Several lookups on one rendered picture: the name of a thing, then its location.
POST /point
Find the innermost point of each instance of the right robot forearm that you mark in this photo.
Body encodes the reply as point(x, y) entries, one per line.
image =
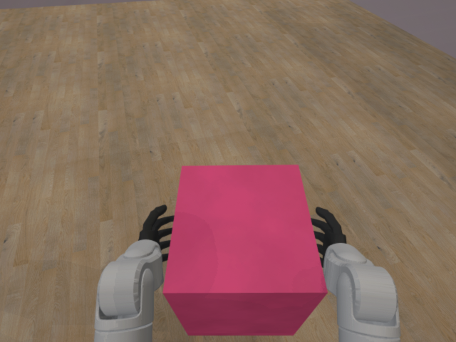
point(367, 298)

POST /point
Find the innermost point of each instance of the carton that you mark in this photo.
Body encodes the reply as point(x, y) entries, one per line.
point(243, 258)

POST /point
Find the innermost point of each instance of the left robot forearm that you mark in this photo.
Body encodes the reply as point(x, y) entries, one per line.
point(124, 309)

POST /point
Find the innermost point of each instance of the robot right hand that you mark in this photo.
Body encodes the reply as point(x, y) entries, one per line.
point(332, 229)

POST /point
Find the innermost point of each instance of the robot left hand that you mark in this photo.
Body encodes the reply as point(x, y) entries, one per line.
point(151, 226)

